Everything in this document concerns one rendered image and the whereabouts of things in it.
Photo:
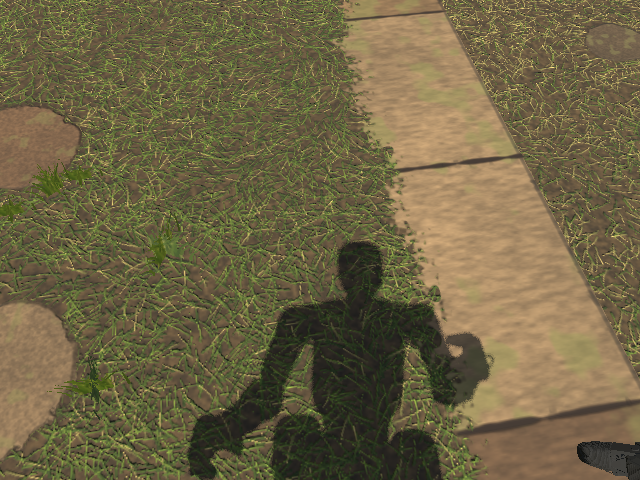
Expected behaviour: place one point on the right robot hand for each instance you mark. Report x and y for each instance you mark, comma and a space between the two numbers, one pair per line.
621, 459

